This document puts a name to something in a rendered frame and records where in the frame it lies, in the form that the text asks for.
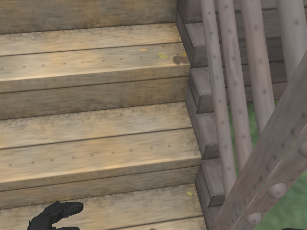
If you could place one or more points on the left robot hand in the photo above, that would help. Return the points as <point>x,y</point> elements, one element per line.
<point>54,213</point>

